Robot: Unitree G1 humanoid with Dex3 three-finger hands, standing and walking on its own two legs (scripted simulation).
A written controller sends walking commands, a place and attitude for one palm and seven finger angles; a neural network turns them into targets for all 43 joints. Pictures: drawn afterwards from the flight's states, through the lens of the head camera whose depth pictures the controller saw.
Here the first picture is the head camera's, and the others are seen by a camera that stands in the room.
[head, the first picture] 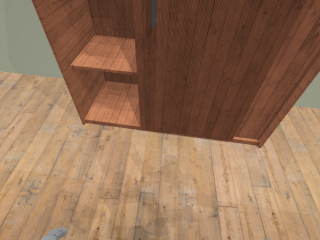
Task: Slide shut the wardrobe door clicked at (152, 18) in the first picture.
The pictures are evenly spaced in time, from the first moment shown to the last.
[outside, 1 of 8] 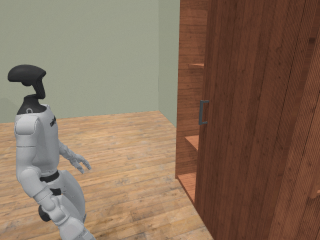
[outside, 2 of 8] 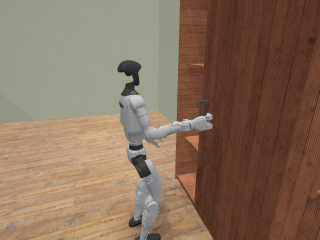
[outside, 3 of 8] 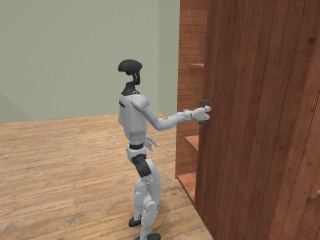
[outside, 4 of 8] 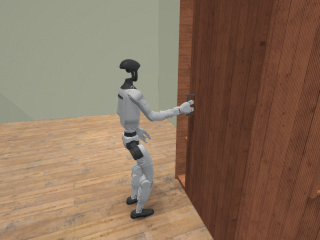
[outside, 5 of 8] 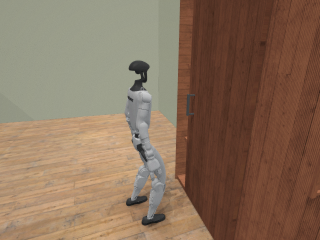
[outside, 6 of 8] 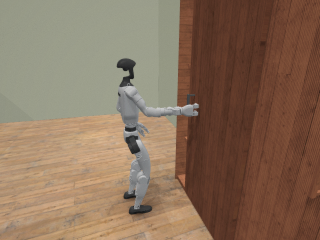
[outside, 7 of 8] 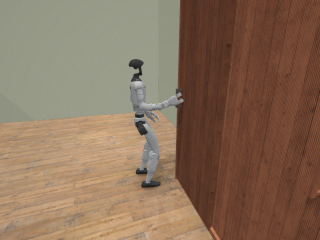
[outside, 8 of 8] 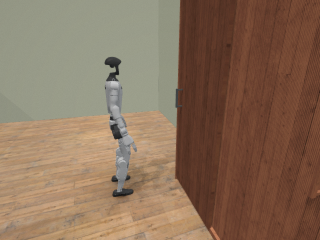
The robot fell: no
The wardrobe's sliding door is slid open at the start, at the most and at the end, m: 0.47 0.47 0.00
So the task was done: yes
